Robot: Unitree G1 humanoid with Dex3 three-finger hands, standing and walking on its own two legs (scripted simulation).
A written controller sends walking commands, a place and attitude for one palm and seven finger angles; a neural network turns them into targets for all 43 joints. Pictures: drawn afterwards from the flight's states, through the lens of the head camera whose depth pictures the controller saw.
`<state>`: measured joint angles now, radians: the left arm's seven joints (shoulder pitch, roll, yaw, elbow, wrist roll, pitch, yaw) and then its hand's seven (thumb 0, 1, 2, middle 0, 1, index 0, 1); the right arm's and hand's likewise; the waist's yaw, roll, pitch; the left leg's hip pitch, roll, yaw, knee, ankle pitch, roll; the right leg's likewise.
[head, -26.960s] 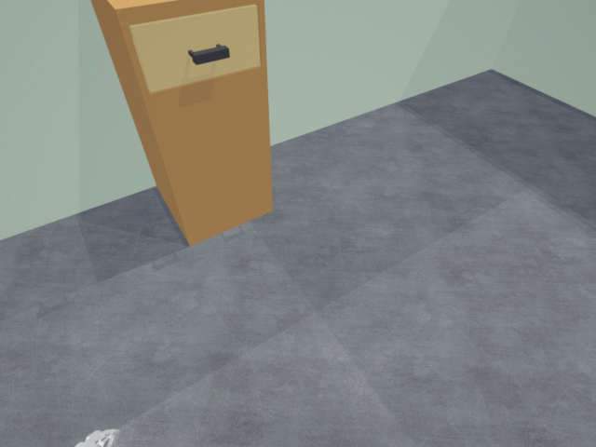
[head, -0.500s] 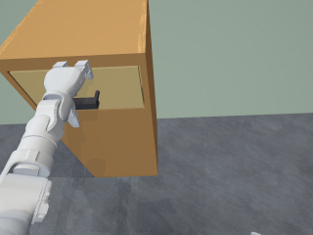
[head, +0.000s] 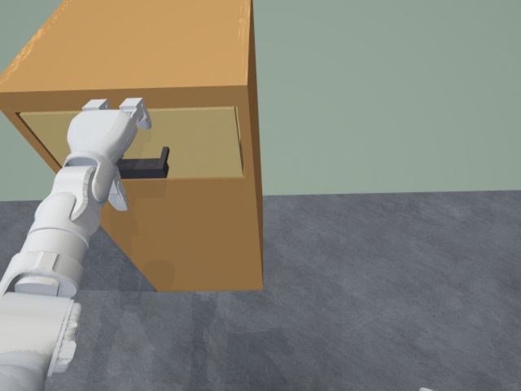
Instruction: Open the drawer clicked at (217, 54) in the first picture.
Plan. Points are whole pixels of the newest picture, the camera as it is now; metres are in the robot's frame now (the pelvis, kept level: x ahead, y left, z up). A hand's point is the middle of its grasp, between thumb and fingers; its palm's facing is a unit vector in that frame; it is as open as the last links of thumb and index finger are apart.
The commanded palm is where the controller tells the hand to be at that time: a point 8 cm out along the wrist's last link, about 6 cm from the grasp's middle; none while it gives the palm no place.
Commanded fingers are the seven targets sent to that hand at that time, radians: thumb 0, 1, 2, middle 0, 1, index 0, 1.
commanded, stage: re-aim the fingers above the handle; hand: left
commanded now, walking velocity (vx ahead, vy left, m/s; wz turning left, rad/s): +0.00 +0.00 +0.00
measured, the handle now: (140, 160) +0.50 +0.24 +0.04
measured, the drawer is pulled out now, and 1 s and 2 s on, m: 0.00 0.00 0.00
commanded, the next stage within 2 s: lower the fingers behind the handle in 0.60 s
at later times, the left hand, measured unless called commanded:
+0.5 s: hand (112, 158) +0.44 +0.25 +0.10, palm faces +0.04 +0.02 -1.00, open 13.8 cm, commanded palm +0.42 +0.25 +0.16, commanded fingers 0.00 -0.50 0.30 -0.30 -1.20 -0.30 -1.20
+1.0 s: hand (122, 167) +0.45 +0.25 +0.08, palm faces +0.02 +0.00 -1.00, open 13.8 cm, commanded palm +0.42 +0.25 +0.13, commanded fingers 0.00 -0.50 0.30 -0.30 -1.20 -0.30 -1.20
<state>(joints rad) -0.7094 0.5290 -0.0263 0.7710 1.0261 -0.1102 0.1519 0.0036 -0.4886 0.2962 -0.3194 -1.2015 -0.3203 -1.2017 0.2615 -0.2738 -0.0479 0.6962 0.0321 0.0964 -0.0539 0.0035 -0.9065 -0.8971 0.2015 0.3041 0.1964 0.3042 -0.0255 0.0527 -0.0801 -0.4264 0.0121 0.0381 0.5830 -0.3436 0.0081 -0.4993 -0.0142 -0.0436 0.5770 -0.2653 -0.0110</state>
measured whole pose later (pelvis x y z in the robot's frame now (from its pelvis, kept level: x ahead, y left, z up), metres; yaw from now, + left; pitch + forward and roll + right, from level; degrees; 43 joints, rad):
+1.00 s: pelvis +0.00 +0.00 +0.00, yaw -1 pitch +13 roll +0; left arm -0.67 0.52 0.01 0.81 1.06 -0.10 0.21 0.00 -0.49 0.30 -0.32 -1.20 -0.32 -1.20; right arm 0.28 -0.26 -0.05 0.69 0.02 0.09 -0.04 0.00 -0.91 -0.90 0.20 0.30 0.20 0.30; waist -0.03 0.06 -0.08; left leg -0.47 0.02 0.05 0.60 -0.35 0.00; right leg -0.55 -0.01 -0.03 0.60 -0.27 -0.01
